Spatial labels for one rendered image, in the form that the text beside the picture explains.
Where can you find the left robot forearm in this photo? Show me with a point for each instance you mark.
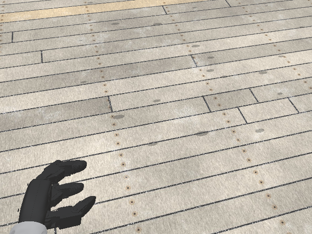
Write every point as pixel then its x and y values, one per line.
pixel 29 227

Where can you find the left robot hand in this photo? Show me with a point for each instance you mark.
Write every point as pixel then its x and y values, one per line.
pixel 44 192

